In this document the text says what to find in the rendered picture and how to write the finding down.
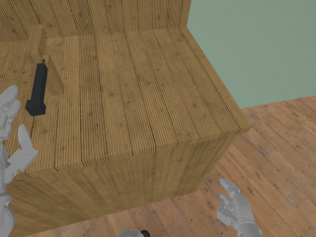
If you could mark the robot right forearm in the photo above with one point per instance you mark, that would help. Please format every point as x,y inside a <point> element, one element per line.
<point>249,230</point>

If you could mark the tap lever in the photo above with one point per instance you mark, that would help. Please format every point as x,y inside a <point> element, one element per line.
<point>35,106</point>

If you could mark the counter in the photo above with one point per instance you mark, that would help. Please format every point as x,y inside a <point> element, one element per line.
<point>135,113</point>

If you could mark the robot left forearm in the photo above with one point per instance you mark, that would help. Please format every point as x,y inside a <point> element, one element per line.
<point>7,215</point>

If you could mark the left robot hand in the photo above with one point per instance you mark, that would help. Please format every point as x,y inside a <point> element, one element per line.
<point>22,158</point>

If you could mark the right robot hand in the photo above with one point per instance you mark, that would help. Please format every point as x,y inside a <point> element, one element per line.
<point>238,210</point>

